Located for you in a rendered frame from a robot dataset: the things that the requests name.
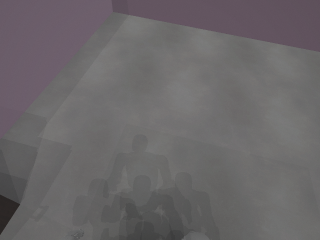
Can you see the cupboard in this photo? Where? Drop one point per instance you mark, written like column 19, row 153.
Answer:
column 7, row 209

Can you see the robot left hand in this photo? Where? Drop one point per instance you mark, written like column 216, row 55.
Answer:
column 73, row 235

